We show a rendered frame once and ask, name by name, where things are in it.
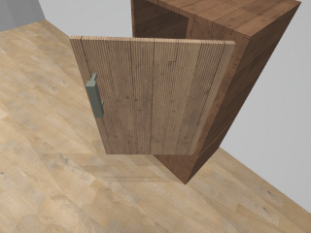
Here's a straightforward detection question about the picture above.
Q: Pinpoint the handle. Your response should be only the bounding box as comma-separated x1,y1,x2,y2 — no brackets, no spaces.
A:
86,73,104,118

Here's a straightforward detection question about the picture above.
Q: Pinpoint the cupboard door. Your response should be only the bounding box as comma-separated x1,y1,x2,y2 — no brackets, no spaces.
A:
69,35,236,155

